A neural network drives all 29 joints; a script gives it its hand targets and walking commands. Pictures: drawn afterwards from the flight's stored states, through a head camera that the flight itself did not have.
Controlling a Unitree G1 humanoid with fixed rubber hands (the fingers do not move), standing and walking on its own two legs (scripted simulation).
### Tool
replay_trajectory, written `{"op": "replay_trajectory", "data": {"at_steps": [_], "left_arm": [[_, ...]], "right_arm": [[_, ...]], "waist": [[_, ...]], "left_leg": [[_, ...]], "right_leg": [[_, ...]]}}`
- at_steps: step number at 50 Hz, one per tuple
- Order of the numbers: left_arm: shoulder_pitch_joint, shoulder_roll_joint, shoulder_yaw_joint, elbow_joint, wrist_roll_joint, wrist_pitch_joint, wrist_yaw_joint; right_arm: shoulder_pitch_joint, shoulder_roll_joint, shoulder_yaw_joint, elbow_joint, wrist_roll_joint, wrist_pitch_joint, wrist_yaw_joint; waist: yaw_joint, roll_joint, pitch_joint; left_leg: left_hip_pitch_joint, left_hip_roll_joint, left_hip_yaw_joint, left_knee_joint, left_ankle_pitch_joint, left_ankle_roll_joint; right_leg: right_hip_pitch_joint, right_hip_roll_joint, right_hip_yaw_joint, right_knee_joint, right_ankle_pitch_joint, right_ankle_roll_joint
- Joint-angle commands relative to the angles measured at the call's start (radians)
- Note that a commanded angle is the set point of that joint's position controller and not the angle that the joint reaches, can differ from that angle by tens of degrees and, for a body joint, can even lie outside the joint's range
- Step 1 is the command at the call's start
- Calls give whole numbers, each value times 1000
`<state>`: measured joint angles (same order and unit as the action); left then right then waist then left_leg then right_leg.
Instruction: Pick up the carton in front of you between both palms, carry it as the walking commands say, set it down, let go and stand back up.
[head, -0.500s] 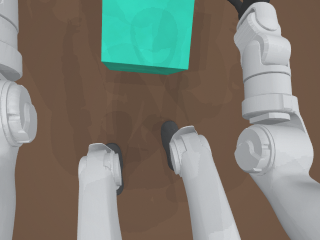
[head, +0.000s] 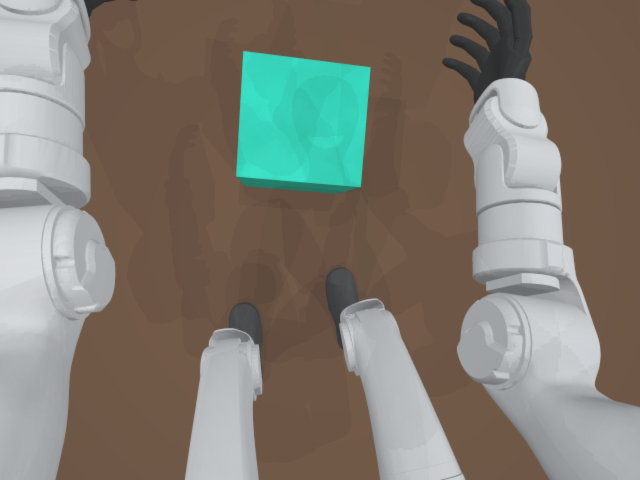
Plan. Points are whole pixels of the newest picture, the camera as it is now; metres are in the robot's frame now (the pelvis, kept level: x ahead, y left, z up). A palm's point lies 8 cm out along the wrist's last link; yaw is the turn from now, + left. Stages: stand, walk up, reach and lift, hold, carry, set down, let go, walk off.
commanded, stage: let go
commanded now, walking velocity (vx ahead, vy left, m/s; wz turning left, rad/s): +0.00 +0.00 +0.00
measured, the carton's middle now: (298, 135) +0.53 -0.07 -0.51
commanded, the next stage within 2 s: stand in 1.46 s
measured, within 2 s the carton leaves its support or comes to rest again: neither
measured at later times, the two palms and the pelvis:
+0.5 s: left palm (21, 207) +0.42 +0.16 +0.00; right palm (634, 232) +0.34 -0.27 +0.01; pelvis +0.04 -0.03 +0.09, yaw +1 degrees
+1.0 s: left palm out of the picture +0.28 +0.22 +0.07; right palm out of the picture +0.25 -0.24 +0.07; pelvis +0.10 -0.01 +0.14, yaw -1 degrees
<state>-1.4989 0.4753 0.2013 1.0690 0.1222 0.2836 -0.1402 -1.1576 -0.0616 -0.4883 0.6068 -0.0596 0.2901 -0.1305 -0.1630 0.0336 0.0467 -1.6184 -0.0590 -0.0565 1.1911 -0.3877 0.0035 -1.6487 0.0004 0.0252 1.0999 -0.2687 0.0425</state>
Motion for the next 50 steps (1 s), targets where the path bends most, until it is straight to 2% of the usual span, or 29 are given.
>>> {"op": "replay_trajectory", "data": {"at_steps": [1,5,8,11,14,17,21,26,32,35,38,45,50], "left_arm": [[-150,62,59,-137,42,-29,18],[53,-45,98,-265,64,-47,83],[211,-137,105,-382,57,-65,147],[347,-187,94,-481,40,-90,194],[486,-206,82,-535,31,-113,214],[623,-214,67,-551,21,-138,211],[797,-211,43,-536,-2,-177,192],[1000,-204,17,-508,-32,-227,171],[1233,-191,-7,-532,-61,-280,154],[1332,-188,-23,-557,-70,-295,145],[1413,-189,-40,-584,-75,-298,136],[1576,-202,-93,-635,-89,-271,110],[1646,-198,-129,-687,-111,-244,91]], "right_arm": [[-62,-75,4,-127,-40,-37,31],[120,-103,48,-178,-79,-71,95],[234,-143,100,-204,-89,-94,151],[348,-168,151,-209,-83,-114,192],[475,-174,202,-190,-60,-130,218],[605,-177,252,-171,-29,-151,234],[757,-183,309,-176,16,-186,240],[947,-185,372,-220,54,-232,228],[1174,-198,429,-309,78,-268,205],[1249,-210,449,-336,87,-276,199],[1291,-220,459,-338,92,-275,199],[1341,-241,445,-288,88,-257,202],[1376,-251,427,-266,66,-232,197]], "waist": [[-23,129,-1129],[-10,138,-1211],[-4,133,-1196],[0,99,-1115],[13,64,-989],[26,38,-863],[44,5,-739],[58,-44,-624],[66,-82,-507],[80,-75,-433],[99,-50,-346],[143,21,-177],[145,1,-104]], "left_leg": [[626,-34,52,-155,472,-23],[821,-26,30,-205,660,-42],[920,-17,15,-255,704,-57],[893,-19,22,-323,584,-59],[819,-26,46,-394,401,-51],[784,-26,62,-452,266,-43],[782,-22,71,-509,172,-32],[826,-14,65,-567,140,-14],[973,-5,58,-638,170,1],[1077,-1,55,-680,189,4],[1184,6,54,-723,205,0],[1357,24,46,-798,299,-22],[1422,31,41,-832,371,-30]], "right_leg": [[703,62,-126,-47,464,31],[722,70,-125,-100,511,13],[748,72,-117,-147,502,-7],[861,62,-98,-194,479,-21],[994,44,-75,-244,421,-23],[1085,29,-53,-299,358,-21],[1202,15,-21,-360,327,-16],[1357,7,14,-422,354,-8],[1496,8,29,-489,432,2],[1521,14,24,-527,429,3],[1520,22,15,-572,371,-1],[1546,47,-7,-650,298,-14],[1582,63,-19,-675,319,-19]]}}
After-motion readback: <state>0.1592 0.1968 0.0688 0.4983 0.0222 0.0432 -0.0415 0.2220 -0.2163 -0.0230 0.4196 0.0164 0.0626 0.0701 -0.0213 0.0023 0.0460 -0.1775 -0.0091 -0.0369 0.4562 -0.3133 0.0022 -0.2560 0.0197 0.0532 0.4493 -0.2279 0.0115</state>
